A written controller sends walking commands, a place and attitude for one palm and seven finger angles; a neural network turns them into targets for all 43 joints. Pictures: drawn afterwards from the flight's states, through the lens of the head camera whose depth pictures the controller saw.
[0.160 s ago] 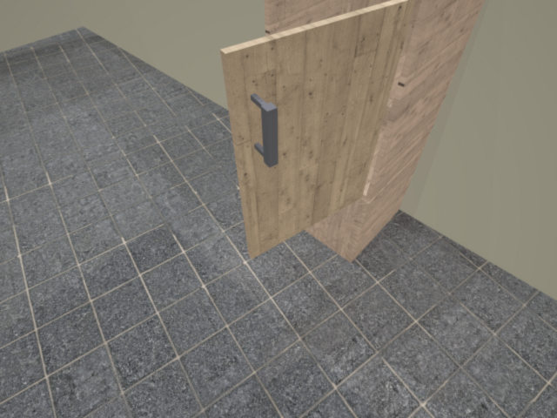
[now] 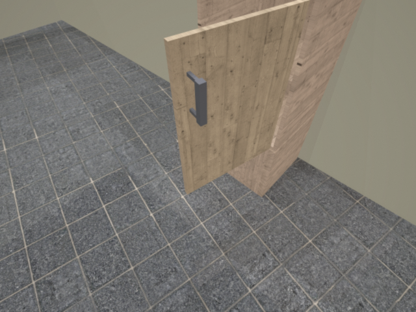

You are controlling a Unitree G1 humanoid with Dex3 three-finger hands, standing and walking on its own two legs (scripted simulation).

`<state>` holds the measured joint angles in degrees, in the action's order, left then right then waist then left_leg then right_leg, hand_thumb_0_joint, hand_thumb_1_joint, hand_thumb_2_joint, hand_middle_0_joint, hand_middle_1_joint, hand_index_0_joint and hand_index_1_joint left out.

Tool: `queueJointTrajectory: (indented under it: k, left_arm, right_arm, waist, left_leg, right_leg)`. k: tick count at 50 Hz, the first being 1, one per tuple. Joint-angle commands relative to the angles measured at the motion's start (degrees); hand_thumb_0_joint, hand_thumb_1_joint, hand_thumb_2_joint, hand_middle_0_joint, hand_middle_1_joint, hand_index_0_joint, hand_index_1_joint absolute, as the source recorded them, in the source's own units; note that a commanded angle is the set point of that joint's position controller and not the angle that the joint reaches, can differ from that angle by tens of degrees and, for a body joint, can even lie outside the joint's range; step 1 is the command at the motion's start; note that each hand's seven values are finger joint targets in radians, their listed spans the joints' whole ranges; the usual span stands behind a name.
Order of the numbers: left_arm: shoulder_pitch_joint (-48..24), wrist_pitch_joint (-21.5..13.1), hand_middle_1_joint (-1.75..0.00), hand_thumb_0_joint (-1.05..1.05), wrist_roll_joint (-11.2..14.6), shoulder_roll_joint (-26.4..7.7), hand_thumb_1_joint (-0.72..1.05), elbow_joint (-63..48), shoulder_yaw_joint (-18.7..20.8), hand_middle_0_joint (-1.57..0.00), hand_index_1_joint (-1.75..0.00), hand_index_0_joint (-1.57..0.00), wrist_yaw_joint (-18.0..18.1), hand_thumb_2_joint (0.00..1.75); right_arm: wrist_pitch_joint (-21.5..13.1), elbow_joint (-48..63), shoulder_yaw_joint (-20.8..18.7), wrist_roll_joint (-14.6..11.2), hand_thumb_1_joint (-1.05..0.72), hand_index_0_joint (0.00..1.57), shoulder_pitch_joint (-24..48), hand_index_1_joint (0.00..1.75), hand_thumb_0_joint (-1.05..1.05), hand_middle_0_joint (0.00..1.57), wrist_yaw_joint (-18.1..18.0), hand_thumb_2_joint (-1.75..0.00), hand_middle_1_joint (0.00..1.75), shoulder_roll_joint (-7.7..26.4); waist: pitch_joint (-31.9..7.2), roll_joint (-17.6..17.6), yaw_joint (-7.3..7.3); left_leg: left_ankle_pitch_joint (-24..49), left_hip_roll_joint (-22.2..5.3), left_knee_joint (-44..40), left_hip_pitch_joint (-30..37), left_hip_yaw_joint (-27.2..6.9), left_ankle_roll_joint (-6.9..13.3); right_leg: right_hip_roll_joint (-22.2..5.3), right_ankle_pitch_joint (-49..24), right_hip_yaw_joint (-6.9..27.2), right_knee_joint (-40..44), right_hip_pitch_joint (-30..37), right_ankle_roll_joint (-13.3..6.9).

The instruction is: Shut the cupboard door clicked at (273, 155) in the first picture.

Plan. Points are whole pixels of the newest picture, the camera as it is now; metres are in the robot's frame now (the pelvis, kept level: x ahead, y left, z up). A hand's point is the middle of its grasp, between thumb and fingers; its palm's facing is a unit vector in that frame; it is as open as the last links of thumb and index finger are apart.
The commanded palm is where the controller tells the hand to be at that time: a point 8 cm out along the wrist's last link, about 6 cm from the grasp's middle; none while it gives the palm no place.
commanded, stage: stand and wait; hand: left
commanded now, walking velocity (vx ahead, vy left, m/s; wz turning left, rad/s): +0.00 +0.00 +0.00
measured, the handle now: (196, 99) +0.57 +0.07 +0.09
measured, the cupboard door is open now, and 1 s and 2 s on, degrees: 77 77 77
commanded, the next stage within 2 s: look at it before walking up in 0.12 s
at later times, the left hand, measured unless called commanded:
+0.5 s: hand out of the picture +0.06 +0.22 -0.17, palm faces -0.01 -0.96 -0.29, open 7.4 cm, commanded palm none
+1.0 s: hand out of the picture +0.04 +0.21 -0.18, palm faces -0.04 -0.97 -0.26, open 7.4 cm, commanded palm none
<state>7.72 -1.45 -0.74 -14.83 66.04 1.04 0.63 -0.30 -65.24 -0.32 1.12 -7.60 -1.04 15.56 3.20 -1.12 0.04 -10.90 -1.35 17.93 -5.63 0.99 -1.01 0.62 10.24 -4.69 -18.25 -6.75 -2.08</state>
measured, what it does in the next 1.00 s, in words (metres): stands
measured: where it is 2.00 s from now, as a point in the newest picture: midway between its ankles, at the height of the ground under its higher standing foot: outside the picture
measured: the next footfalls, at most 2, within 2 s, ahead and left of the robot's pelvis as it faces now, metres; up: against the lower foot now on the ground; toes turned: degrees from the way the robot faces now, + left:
left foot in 1.76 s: +0.07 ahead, +0.12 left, +0.00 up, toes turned -29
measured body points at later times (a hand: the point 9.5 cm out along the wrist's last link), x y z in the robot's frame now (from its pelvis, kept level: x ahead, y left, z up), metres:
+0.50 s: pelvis +0.01 +0.00 +0.00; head +0.02 -0.01 +0.45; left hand +0.06 +0.27 -0.14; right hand +0.05 -0.27 -0.15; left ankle -0.01 +0.13 -0.75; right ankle +0.00 -0.09 -0.75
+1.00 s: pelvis +0.00 +0.01 -0.01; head +0.02 +0.00 +0.44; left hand +0.05 +0.26 -0.16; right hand +0.03 -0.25 -0.16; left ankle -0.01 +0.13 -0.75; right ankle +0.00 -0.09 -0.75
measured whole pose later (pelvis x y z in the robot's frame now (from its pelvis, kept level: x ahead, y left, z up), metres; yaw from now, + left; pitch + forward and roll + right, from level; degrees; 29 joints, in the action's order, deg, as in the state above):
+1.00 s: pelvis +0.00 +0.01 -0.01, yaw -4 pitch -1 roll +0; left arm 10.6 1.1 -1.0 -12.8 64.3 1.9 0.8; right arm 1.0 -63.0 -1.1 1.1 -9.2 -2.2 12.4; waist 3.9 -0.4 0.7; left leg -14.5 -2.7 23.6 -7.6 5.0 -1.0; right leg 1.8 12.0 -0.7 -23.6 -10.3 -1.9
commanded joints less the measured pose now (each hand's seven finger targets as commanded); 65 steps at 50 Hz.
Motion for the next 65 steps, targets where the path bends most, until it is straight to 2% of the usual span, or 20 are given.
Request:
queueJointTrajectory:
  k: [1, 25, 34, 39, 40, 43, 49, 52, 54, 55, 56, 57, 58, 59, 60, 61, 62, 63, 64, 65]
  left_arm:
    - [0.02, -0.97, -0.3, 0.0, 0.27, -10.17, 0.9, -2.73, 1.75, -0.2, -0.3, -0.2, 0.57, 0.9]
    - [0.8, -1.09, -0.3, 0.0, 0.27, -9.74, 0.9, -2.65, 1.63, -0.2, -0.3, -0.2, 0.73, 0.9]
    - [1.37, -1.02, -0.3, 0.0, 0.29, -9.42, 0.9, -2.53, 1.45, -0.2, -0.3, -0.2, 0.72, 0.9]
    - [1.5, -1.1, -0.3, 0.0, 0.29, -9.36, 0.9, -2.48, 1.46, -0.2, -0.3, -0.2, 0.72, 0.9]
    - [1.3, -1.0, -0.3, 0.0, 0.3, -9.56, 0.9, -2.64, 1.55, -0.2, -0.3, -0.2, 0.69, 0.9]
    - [3.21, 0.45, -0.3, 0.0, 0.27, -5.33, 0.9, -2.61, 1.2, -0.2, -0.3, -0.2, 0.96, 0.9]
    - [3.44, 2.47, -0.3, 0.0, -0.21, -6.72, 0.9, -5.95, 3.07, -0.2, -0.3, -0.2, 0.4, 0.9]
    - [3.3, 3.03, -0.3, 0.0, -0.4, -5.92, 0.9, -8.04, 3.6, -0.2, -0.3, -0.2, 0.03, 0.9]
    - [2.76, 3.51, -0.3, 0.0, -0.55, -4.95, 0.9, -9.65, 3.75, -0.2, -0.3, -0.2, -0.41, 0.9]
    - [2.91, 3.84, -0.3, 0.0, -0.57, -4.18, 0.9, -10.33, 3.87, -0.2, -0.3, -0.2, -0.69, 0.9]
    - [3.05, 4.2, -0.3, 0.0, -0.68, -3.3, 0.9, -10.94, 4.12, -0.2, -0.3, -0.2, -0.93, 0.9]
    - [2.88, 4.43, -0.3, 0.0, -0.7, -2.78, 0.9, -11.66, 4.38, -0.2, -0.3, -0.2, -0.98, 0.9]
    - [2.93, 4.55, -0.3, 0.0, -0.72, -2.7, 0.9, -12.35, 4.56, -0.2, -0.3, -0.2, -1.1, 0.9]
    - [2.94, 4.39, -0.3, 0.0, -0.68, -2.16, 0.9, -12.69, 4.64, -0.2, -0.3, -0.2, -1.26, 0.9]
    - [3.98, 4.07, -0.3, 0.0, -0.6, -1.52, 0.9, -12.66, 4.58, -0.2, -0.3, -0.2, -1.4, 0.9]
    - [5.94, 3.82, -0.3, 0.0, -0.58, -1.49, 0.9, -12.27, 4.62, -0.2, -0.3, -0.2, -1.48, 0.9]
    - [9.11, 3.38, -0.3, 0.0, -0.65, -1.87, 0.9, -11.62, 4.98, -0.2, -0.3, -0.2, -1.48, 0.9]
    - [12.32, 2.77, -0.3, 0.0, -0.97, -4.77, 0.9, -10.78, 5.72, -0.2, -0.3, -0.2, -1.13, 0.9]
    - [13.16, 1.99, -0.3, 0.0, -1.62, -11.59, 0.9, -10.95, 7.05, -0.2, -0.3, -0.2, 0.07, 0.9]
    - [14.05, 2.22, -0.3, 0.0, -0.45, -11.93, 0.9, -10.78, 6.9, -0.2, -0.3, -0.2, 0.7, 0.9]
  right_arm:
    - [-0.73, 2.14, -1.24, 0.02, -0.9, 0.2, -0.24, 0.3, 0.0, 0.2, -0.54, -0.9, 0.3, 9.12]
    - [-0.85, 1.75, -1.08, -0.08, -0.9, 0.2, -1.57, 0.3, 0.0, 0.2, -0.68, -0.9, 0.3, 8.33]
    - [-0.72, 1.71, -1.16, -0.1, -0.9, 0.2, -1.74, 0.3, 0.0, 0.2, -0.67, -0.9, 0.3, 7.97]
    - [-0.87, 1.7, -1.18, -0.15, -0.9, 0.2, -2.04, 0.3, 0.0, 0.2, -0.69, -0.9, 0.3, 7.9]
    - [-0.8, 1.69, -1.23, -0.11, -0.9, 0.2, -2.12, 0.3, 0.0, 0.2, -0.81, -0.9, 0.3, 8.27]
    - [0.25, 1.21, -0.67, -0.03, -0.9, 0.2, -5.38, 0.3, 0.0, 0.2, -1.29, -0.9, 0.3, 3.15]
    - [1.58, 4.67, -2.66, 0.07, -0.9, 0.2, -5.89, 0.3, 0.0, 0.2, -1.86, -0.9, 0.3, 4.46]
    - [1.69, 6.74, -3.47, 0.11, -0.9, 0.2, -5.58, 0.3, 0.0, 0.2, -1.97, -0.9, 0.3, 5.27]
    - [1.63, 7.75, -4.12, 0.35, -0.9, 0.2, -5.65, 0.3, 0.0, 0.2, -2.06, -0.9, 0.3, 6.17]
    - [1.5, 8.29, -4.39, 0.46, -0.9, 0.2, -5.38, 0.3, 0.0, 0.2, -2.08, -0.9, 0.3, 7.12]
    - [1.21, 8.78, -4.67, 0.59, -0.9, 0.2, -5.0, 0.3, 0.0, 0.2, -2.07, -0.9, 0.3, 7.47]
    - [0.93, 9.31, -4.58, 0.73, -0.9, 0.2, -4.91, 0.3, 0.0, 0.2, -2.06, -0.9, 0.3, 7.27]
    - [0.76, 9.92, -4.57, 0.89, -0.9, 0.2, -4.38, 0.3, 0.0, 0.2, -2.08, -0.9, 0.3, 7.0]
    - [0.59, 10.48, -4.6, 1.04, -0.9, 0.2, -3.69, 0.3, 0.0, 0.2, -2.1, -0.9, 0.3, 6.75]
    - [0.57, 10.83, -4.7, 1.19, -0.9, 0.2, -2.9, 0.3, 0.0, 0.2, -2.09, -0.9, 0.3, 6.91]
    - [0.74, 11.15, -4.82, 1.13, -0.9, 0.2, -2.6, 0.3, 0.0, 0.2, -2.07, -0.9, 0.3, 7.22]
    - [0.92, 11.56, -5.07, 0.76, -0.9, 0.2, -1.78, 0.3, 0.0, 0.2, -2.0, -0.9, 0.3, 7.39]
    - [1.43, 12.44, -5.18, 0.06, -0.9, 0.2, -0.91, 0.3, 0.0, 0.2, -1.79, -0.9, 0.3, 6.15]
    - [1.62, 14.77, -4.4, -0.54, -0.9, 0.2, -0.74, 0.3, 0.0, 0.2, -1.3, -0.9, 0.3, 1.5]
    - [2.48, 14.86, -4.46, -0.53, -0.9, 0.2, 0.6, 0.3, 0.0, 0.2, -1.13, -0.9, 0.3, 2.79]
  waist:
    - [-3.94, 0.96, -0.27]
    - [-3.98, 0.87, -0.3]
    - [-2.97, 0.61, -0.26]
    - [-3.9, 0.8, -0.29]
    - [-3.74, 1.08, -0.38]
    - [-2.92, 1.46, -0.78]
    - [-1.75, 1.81, -0.79]
    - [-1.82, 0.11, -0.66]
    - [-0.74, -4.0, -0.72]
    - [-0.12, -7.61, -0.48]
    - [-0.36, -10.67, -0.13]
    - [-0.54, -11.49, 0.11]
    - [-0.73, -11.25, 0.33]
    - [-0.72, -9.2, 0.73]
    - [-1.35, -8.96, 1.4]
    - [-2.19, -7.04, 1.91]
    - [-3.43, -3.35, 3.48]
    - [-3.54, 6.41, 5.08]
    - [-2.98, 24.43, 4.94]
    - [-1.92, 19.03, 5.49]
  left_leg:
    - [8.69, -5.53, -2.53, -0.22, -4.27, 2.03]
    - [9.82, -5.7, -2.86, 0.42, -3.98, 2.03]
    - [8.26, -5.52, -2.86, 0.32, -3.96, 2.03]
    - [9.58, -5.69, -2.8, 0.7, -4.05, 2.13]
    - [8.96, -5.94, -2.65, 1.0, -3.5, 1.94]
    - [9.14, -6.24, 0.44, 0.9, -1.02, 1.16]
    - [2.3, -6.96, 5.49, -1.65, 1.95, 1.37]
    - [-0.62, -8.94, 5.24, -1.77, 0.94, 2.42]
    - [-2.85, -12.45, 2.39, -2.38, -2.11, 4.21]
    - [-3.28, -16.06, -0.5, -3.99, -4.96, 6.26]
    - [-0.29, -19.94, -2.93, -4.91, -6.8, 9.01]
    - [4.17, -21.79, -3.24, -4.34, -7.67, 11.1]
    - [8.09, -22.4, -2.26, -4.57, -6.43, 11.64]
    - [12.47, -21.84, 0.16, -4.25, -4.07, 11.14]
    - [16.43, -20.71, 3.14, -3.42, -1.42, 9.84]
    - [16.86, -19.34, 6.44, -3.6, 1.08, 8.18]
    - [14.08, -17.05, 12.09, -4.97, 3.34, 5.81]
    - [3.41, -11.18, 22.84, -10.1, 6.82, 1.94]
    - [-22.22, -1.12, 38.1, -24.52, 8.92, -1.9]
    - [-25.52, -1.35, 45.97, -24.89, 0.46, -1.33]
  right_leg:
    - [-8.21, -9.48, 7.18, 3.07, 1.38, -0.64]
    - [-8.05, -11.53, 7.34, 3.19, 2.18, -0.71]
    - [-8.1, -9.28, 7.35, 3.79, 1.33, -0.59]
    - [-8.22, -10.88, 7.15, 3.39, 1.97, -0.65]
    - [-7.94, -10.92, 7.67, 3.32, 1.35, -0.7]
    - [-7.99, -15.11, 8.3, 0.55, -1.07, -0.24]
    - [-7.11, -13.47, 12.07, -4.58, -6.5, -1.15]
    - [-5.08, -9.99, 12.31, -8.13, -10.21, -0.97]
    - [-2.39, -5.08, 10.33, -13.91, -13.75, -0.2]
    - [-0.78, 1.33, 8.0, -20.41, -14.61, 0.36]
    - [-0.1, 12.39, 5.46, -29.24, -15.34, 1.16]
    - [-0.73, 18.14, 5.35, -34.87, -16.68, 1.39]
    - [-1.77, 19.46, 6.16, -36.5, -17.25, 1.43]
    - [-2.62, 19.5, 6.12, -34.33, -16.6, 1.36]
    - [-2.85, 18.34, 5.02, -29.88, -14.69, 1.34]
    - [-2.31, 14.73, 3.35, -25.37, -11.43, 1.47]
    - [-2.01, 7.77, 3.07, -17.66, -7.05, 1.46]
    - [-5.51, -5.72, 10.03, -5.57, -2.35, 0.05]
    - [-20.16, -22.64, 34.21, 1.56, 2.43, -5.86]
    - [-21.27, -22.12, 34.28, 1.43, -0.61, -9.53]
